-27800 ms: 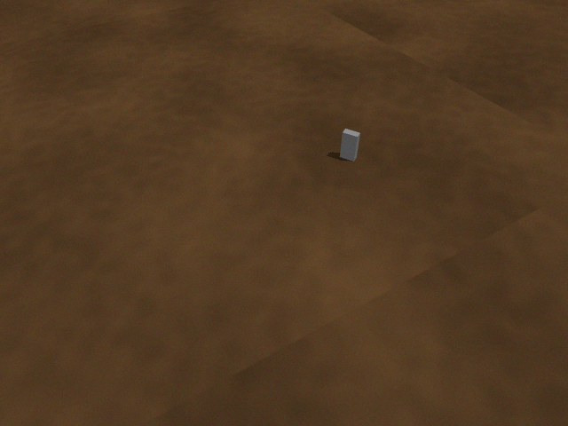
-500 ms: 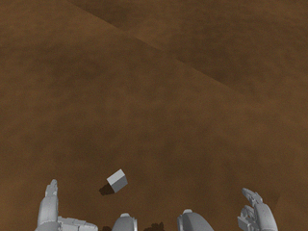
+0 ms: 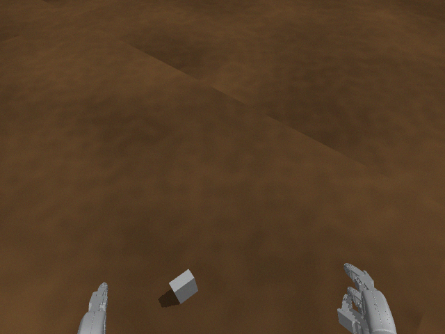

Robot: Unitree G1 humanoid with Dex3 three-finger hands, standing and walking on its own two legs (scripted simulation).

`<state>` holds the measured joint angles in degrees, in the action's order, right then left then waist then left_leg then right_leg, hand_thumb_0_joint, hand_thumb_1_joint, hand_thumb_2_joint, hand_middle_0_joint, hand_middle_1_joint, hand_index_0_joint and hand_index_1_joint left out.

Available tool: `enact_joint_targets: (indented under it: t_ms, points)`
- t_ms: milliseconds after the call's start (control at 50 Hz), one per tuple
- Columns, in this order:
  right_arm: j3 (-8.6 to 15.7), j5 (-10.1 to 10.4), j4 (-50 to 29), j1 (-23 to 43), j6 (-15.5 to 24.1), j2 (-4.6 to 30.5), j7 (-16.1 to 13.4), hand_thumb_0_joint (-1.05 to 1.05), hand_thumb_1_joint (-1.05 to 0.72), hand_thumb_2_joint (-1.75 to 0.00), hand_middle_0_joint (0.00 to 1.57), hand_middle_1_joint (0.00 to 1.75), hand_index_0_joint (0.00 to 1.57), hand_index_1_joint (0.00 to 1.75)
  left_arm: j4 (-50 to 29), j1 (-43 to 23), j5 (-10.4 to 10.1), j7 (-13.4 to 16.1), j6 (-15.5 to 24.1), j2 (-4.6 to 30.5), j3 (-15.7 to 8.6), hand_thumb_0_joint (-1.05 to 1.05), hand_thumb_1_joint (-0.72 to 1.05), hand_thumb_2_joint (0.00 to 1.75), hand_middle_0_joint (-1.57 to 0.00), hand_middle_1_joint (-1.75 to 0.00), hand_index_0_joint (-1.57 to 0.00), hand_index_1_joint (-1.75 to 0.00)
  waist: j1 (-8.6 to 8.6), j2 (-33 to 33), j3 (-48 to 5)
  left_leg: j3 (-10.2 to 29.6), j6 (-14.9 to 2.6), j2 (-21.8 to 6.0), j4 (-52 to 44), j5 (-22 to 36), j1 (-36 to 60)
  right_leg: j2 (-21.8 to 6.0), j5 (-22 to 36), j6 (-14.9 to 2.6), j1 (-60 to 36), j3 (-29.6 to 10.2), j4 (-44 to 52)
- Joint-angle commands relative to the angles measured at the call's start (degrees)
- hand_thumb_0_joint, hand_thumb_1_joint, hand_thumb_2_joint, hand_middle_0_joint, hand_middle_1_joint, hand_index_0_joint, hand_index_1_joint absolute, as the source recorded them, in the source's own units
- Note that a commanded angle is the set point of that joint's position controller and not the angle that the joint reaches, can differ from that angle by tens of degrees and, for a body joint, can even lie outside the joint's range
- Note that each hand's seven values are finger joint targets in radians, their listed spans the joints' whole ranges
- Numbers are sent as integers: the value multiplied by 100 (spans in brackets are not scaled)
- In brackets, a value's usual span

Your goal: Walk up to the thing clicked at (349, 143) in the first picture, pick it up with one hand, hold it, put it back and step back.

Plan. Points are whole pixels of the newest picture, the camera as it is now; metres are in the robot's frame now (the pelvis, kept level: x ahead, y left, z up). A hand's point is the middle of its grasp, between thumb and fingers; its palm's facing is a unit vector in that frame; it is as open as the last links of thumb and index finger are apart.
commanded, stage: home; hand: left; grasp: from the side
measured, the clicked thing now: (184, 287) +0.41 +0.17 -0.64
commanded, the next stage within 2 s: stand in 1.46 s
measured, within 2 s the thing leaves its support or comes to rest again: neither
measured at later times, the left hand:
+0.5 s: hand out of the picture +0.16 +0.17 -0.06, palm faces +0.09 -0.95 -0.29, open 17.5 cm
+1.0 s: hand out of the picture +0.17 +0.17 -0.06, palm faces +0.09 -0.96 -0.28, open 17.4 cm
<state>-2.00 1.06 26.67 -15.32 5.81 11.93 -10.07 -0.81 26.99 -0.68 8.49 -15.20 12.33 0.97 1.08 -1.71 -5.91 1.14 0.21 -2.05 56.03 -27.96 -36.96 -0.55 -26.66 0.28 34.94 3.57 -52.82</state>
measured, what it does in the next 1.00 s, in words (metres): stands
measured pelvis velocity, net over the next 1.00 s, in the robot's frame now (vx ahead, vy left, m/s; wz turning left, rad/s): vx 0.00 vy -0.01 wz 0.00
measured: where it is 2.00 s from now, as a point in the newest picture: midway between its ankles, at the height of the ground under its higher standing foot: outside the picture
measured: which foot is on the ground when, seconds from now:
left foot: down 0.00-1.00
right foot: down 0.00-1.00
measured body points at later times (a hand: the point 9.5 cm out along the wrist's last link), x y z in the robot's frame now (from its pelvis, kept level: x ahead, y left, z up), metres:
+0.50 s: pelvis +0.00 -0.01 +0.00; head +0.02 +0.00 +0.45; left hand +0.16 +0.22 -0.04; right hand +0.15 -0.25 -0.07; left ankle +0.00 +0.12 -0.69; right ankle +0.00 -0.13 -0.69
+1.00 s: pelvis +0.00 -0.01 +0.00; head +0.02 +0.00 +0.45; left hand +0.16 +0.22 -0.03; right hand +0.16 -0.25 -0.07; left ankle +0.00 +0.12 -0.69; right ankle +0.00 -0.13 -0.69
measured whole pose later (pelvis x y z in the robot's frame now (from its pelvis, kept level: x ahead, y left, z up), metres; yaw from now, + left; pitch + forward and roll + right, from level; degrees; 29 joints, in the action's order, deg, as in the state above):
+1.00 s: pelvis +0.00 -0.01 +0.00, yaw +0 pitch +8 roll -2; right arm -1.4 1.0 29.6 -15.9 7.5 12.2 -10.4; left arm 1.5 25.7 -0.6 7.5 -14.2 11.7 0.8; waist 1.1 -1.7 -5.5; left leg 1.0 0.6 -2.3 53.9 -26.9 -34.7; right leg -0.3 -25.9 -0.1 33.1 3.4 -51.3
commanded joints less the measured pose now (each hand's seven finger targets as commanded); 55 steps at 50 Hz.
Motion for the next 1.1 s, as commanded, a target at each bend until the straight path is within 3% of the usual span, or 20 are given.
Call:
enact_joint_targets:
  t_ms: [0, 80, 220, 400, 520, 560, 700, 780, 1080]
  points:
    - [305, -46, -801, 220, 342, 672, -94, 0, -90, -90, 20, 30, 20, 30, -1096, -100, 81, 87, 290, 509, -308, 0, -55, 5, -5, -5, -5, -5, 57, -110, -811, -20, -15, 147, -901, 1630, 689, 176, 1470, -76, -542, 13, 742]
    - [285, -41, -760, 287, 338, 669, -88, 0, -90, -90, 20, 30, 20, 30, -937, -139, 72, 82, 287, 527, -316, 0, -56, 5, -5, -5, -5, -5, 46, -8, -591, -50, -43, 161, -894, 1518, 563, 150, 1423, -56, -498, -4, 875]
    - [329, -48, -694, 222, 345, 684, -81, 0, -90, -90, 20, 30, 20, 30, -870, -80, 74, 46, 296, 535, -370, 0, -55, 6, -5, -5, -5, -5, 19, -6, -759, -101, -40, 173, -834, 1885, 647, 135, 1824, -42, -656, -34, 850]
    - [323, -38, -699, 316, 378, 686, -63, 0, -90, -90, 20, 30, 20, 30, -792, -173, 61, 20, 321, 482, -333, 0, -54, 6, -5, -6, -5, -6, 36, 66, -428, -91, -70, 169, -1043, 1090, 538, 141, 1043, -49, -468, -30, 1020]
    - [326, -34, -665, 319, 424, 691, -67, 0, -90, -90, 20, 30, 20, 30, -905, -259, 63, 23, 352, 494, -302, 0, -56, 5, -5, -5, -5, -5, 10, -85, -535, -30, -47, 150, -1115, 1128, 609, 167, 1028, -82, -472, 19, 954]
    - [333, -35, -670, 305, 434, 694, -68, 0, -90, -90, 20, 30, 20, 30, -863, -231, 69, 23, 354, 555, -400, 0, -56, 5, -5, -5, -5, -5, -5, 52, -620, -52, -60, 152, -1065, 1176, 616, 159, 1072, -67, -529, -4, 974]
    - [336, -50, -631, 283, 453, 689, -102, 0, -90, -90, 20, 30, 20, 30, -731, -269, 82, 11, 348, 468, -312, 0, -55, 5, -5, -5, -5, -5, 53, 125, -597, -73, -65, 153, -1027, 1316, 643, 154, 1215, -59, -531, -17, 965]
    - [315, -44, -612, 302, 471, 667, -97, 0, -90, -90, 20, 30, 20, 30, -745, -286, 76, 10, 338, 523, -350, 0, -54, 6, -5, -6, -5, -6, 17, 100, -448, -106, -85, 182, -1061, 994, 557, 123, 949, -39, -457, -38, 1093]
    - [328, -48, -573, 255, 491, 672, -100, 0, -90, -90, 20, 30, 20, 30, -843, -191, 69, -10, 345, 502, -345, 0, -56, 5, -5, -5, -5, -5, -2, 23, -624, -86, -58, 157, -986, 1641, 758, 138, 1530, -58, -603, -10, 955]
